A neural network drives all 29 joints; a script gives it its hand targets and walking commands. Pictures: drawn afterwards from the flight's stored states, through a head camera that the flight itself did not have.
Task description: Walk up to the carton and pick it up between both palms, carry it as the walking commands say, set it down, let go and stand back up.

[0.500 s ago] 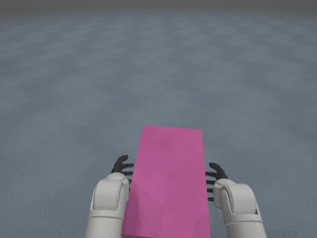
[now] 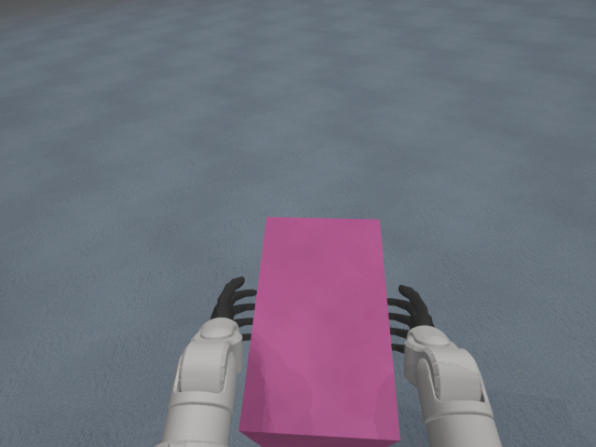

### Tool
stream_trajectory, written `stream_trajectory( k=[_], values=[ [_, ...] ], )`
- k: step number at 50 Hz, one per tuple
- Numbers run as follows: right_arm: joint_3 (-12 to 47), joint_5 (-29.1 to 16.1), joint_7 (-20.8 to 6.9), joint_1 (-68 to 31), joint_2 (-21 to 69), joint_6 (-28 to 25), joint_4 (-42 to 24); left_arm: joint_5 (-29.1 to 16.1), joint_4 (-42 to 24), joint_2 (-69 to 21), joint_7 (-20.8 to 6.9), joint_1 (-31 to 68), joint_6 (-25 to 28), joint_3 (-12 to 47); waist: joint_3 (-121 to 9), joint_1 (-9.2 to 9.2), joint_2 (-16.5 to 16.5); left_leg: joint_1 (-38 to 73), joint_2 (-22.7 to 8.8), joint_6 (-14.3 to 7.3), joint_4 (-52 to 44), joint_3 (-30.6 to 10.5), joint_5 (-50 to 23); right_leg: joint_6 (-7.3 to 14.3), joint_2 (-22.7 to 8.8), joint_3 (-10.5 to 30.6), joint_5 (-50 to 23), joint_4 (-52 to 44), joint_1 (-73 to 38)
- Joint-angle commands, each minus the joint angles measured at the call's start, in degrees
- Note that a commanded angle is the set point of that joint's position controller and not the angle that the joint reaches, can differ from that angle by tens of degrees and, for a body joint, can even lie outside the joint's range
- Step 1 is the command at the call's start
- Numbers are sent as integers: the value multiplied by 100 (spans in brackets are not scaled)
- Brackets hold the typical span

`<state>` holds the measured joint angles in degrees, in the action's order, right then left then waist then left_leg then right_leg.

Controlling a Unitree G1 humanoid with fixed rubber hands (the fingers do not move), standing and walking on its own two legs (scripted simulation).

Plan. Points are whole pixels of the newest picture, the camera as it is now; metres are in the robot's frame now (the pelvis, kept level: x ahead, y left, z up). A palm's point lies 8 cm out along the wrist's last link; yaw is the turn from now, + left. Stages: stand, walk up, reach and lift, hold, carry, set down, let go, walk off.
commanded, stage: carry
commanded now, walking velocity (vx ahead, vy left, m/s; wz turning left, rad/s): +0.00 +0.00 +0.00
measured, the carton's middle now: (319, 338) +0.34 +0.00 -0.04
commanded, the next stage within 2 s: hold in 1.24 s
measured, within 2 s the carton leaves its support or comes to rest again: neither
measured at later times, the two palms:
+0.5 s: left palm (210, 336) +0.29 +0.15 +0.04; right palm (404, 342) +0.29 -0.11 +0.04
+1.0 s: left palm (216, 331) +0.30 +0.14 +0.05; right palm (410, 334) +0.29 -0.12 +0.05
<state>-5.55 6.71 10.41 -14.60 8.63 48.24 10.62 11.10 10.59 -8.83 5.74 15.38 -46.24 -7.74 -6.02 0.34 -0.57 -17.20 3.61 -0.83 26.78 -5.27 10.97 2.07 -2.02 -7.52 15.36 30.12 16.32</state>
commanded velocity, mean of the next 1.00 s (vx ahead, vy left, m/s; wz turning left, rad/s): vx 0.00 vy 0.00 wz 0.00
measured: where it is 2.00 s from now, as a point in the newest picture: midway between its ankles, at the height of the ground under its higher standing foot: outside the picture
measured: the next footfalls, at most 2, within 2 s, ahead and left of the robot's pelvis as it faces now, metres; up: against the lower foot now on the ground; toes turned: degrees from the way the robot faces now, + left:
none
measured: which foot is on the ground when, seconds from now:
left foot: down 0.00-1.00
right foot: down 0.00-1.00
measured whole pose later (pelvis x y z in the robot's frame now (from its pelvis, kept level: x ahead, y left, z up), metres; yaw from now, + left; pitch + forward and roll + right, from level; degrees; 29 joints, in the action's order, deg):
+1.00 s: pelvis +0.00 +0.01 +0.00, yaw +0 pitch +1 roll +0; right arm -5.9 7.7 9.3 -14.6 8.6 48.2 8.9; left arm 9.5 10.2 -8.8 6.1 15.5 -45.7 -8.0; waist -4.9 0.3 0.3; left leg -18.4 3.6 -1.3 29.6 -5.2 12.4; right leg 1.4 -1.9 -7.6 15.4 30.1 16.2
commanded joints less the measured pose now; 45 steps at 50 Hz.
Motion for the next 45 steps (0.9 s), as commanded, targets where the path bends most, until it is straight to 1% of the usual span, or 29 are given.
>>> stream_trajectory(
  k=[1,3,4,7,9,10,11,12,13,14,16,17,19,21,22,23,25,26,27,28,31,33,35,36,37,38,41,43,45],
  values=[
    [2597,-935,-1306,-2523,4963,-456,-710,-1458,-441,-4977,-1159,1986,280,2283,-1425,29,-5,75,-672,-419,74,-38,-1028,78,-859,831,-1176,-502,-970],
    [2671,-980,-1290,-2537,4958,-438,-890,-1483,-628,-4941,-1142,1964,261,2339,-1785,1,372,273,-827,-382,277,-79,-2057,-20,-826,627,-2150,-207,-1268],
    [2415,-722,-1312,-2541,4663,-516,-568,-1290,123,-4816,-1212,1818,270,2142,-1761,9,280,252,-854,-347,296,-111,-2421,-60,-835,559,-2399,-18,-1421],
    [2963,-1163,-1326,-2815,5139,-437,-1368,-1583,-815,-5191,-1170,1928,216,2584,-1686,-3,160,221,-796,-407,215,-27,-1792,-4,-835,588,-1859,-172,-1267],
    [2262,-589,-1372,-2163,4732,-408,-7,-1206,204,-4780,-1192,1818,245,2173,-1848,-20,93,194,-816,-414,290,-69,-2057,-52,-792,523,-1821,-86,-1376],
    [2327,-596,-1415,-2267,4693,-520,103,-1085,319,-4636,-1216,1794,359,2103,-1660,-19,383,103,-864,-370,195,-107,-1889,-32,-750,496,-1621,-84,-1307],
    [2648,-883,-1418,-2625,4829,-573,-826,-1298,-160,-5015,-1224,1729,369,2339,-1612,-21,394,57,-795,-416,200,-117,-1796,-33,-717,555,-1563,-184,-1270],
    [2517,-766,-1458,-2261,4899,-520,-277,-1285,-274,-4840,-1231,1995,369,2361,-1629,-9,-31,115,-771,-422,162,-82,-1563,-16,-788,635,-1312,-222,-1148],
    [2747,-892,-1437,-2459,5112,-524,-732,-1461,-596,-5109,-1241,2164,342,2649,-1580,2,-19,24,-782,-433,157,-46,-1471,44,-766,625,-1161,-248,-1193],
    [2498,-716,-1457,-2376,4874,-557,-201,-1214,57,-4843,-1249,1970,358,2362,-1539,4,-75,81,-802,-413,145,-46,-1423,-6,-748,668,-1185,-249,-1132],
    [2922,-1122,-1410,-2766,5191,-490,-1234,-1612,-741,-5237,-1195,2109,258,2738,-1470,15,189,79,-840,-411,98,-80,-1150,16,-696,653,-656,-384,-1112],
    [2484,-682,-1464,-2381,4790,-476,-170,-1202,341,-4918,-1249,1761,230,2336,-1307,-5,-10,-82,-755,-485,34,-112,-980,81,-733,761,-562,-442,-990],
    [2193,-521,-1524,-2193,4765,-504,339,-1145,270,-4684,-1266,2103,345,2234,-1260,-17,209,-56,-804,-448,-107,-177,-821,-4,-675,671,-214,-375,-812],
    [2649,-926,-1477,-2431,5106,-476,-714,-1563,-625,-5135,-1236,2250,250,2732,-1161,6,149,-182,-734,-443,-253,-260,-134,40,-579,738,448,-472,-719],
    [2259,-546,-1529,-2427,4787,-594,169,-1148,525,-4890,-1301,2039,322,2355,-1194,-7,-61,-161,-810,-433,-236,-275,-331,34,-522,636,187,-377,-841],
    [2589,-789,-1503,-2775,4927,-663,-639,-1341,138,-5196,-1307,2004,345,2567,-1168,7,-96,-211,-820,-434,-238,-344,-524,-16,-505,625,48,-373,-924],
    [2460,-744,-1545,-2560,5083,-581,-292,-1334,16,-5217,-1278,2266,288,2660,-1092,-18,-410,-184,-783,-395,-307,-295,-190,57,-547,679,248,-414,-732],
    [2450,-715,-1550,-2495,5025,-528,-241,-1337,81,-5144,-1299,2248,267,2563,-979,2,33,-333,-724,-397,-349,-273,187,56,-586,827,546,-501,-588],
    [2165,-519,-1586,-2707,4814,-689,332,-1083,672,-4917,-1302,2374,408,2307,-1007,-11,-67,-274,-793,-391,-388,-281,121,25,-558,757,396,-384,-596],
    [2446,-705,-1551,-2606,5018,-703,-354,-1407,39,-5236,-1309,2336,393,2701,-1084,1,-183,-239,-787,-430,-336,-310,120,18,-553,765,334,-424,-615],
    [2626,-866,-1564,-2984,5066,-679,-612,-1363,78,-5302,-1300,2272,363,2641,-1057,-11,71,-241,-758,-398,-319,-235,28,-17,-544,735,160,-443,-762],
    [2752,-1024,-1535,-2833,5334,-644,-916,-1606,-413,-5632,-1260,2373,323,2990,-1314,-4,-549,-74,-787,-377,-286,-255,-193,0,-492,649,103,-383,-796],
    [2467,-743,-1513,-2657,4895,-639,-354,-1226,421,-5151,-1270,1891,323,2425,-1308,-10,23,-86,-755,-378,-152,-198,-552,20,-531,763,-227,-414,-921],
    [2404,-684,-1546,-2524,4937,-659,-72,-1193,363,-5056,-1263,1948,379,2407,-1291,-18,-74,12,-808,-352,-103,-140,-994,16,-569,728,-670,-343,-896],
    [2663,-875,-1521,-2542,5108,-607,-717,-1445,-172,-5389,-1241,2042,303,2827,-1327,-33,-178,43,-826,-338,-51,-204,-1159,39,-556,708,-723,-302,-968],
    [3007,-1134,-1500,-2792,5376,-533,-1253,-1625,-716,-5536,-1230,2093,246,3010,-1435,-18,162,91,-852,-334,66,-148,-1220,8,-525,707,-913,-368,-1061],
    [2560,-824,-1487,-2538,5036,-463,-567,-1419,-41,-5261,-1242,1999,172,2693,-1500,-19,37,155,-858,-386,184,-53,-1596,-11,-571,640,-1509,-227,-1105],
    [3016,-1269,-1472,-2647,5361,-313,-1423,-1684,-1030,-5463,-1174,2111,70,2970,-1501,-29,133,-28,-728,-344,90,9,-962,37,-686,757,-1043,-345,-1125],
    [2851,-1160,-1422,-2495,5243,-258,-1171,-1661,-856,-5281,-1136,2035,23,2823,-1678,-18,364,223,-816,-365,129,23,-1114,23,-617,747,-1118,-319,-1143]
  ],
)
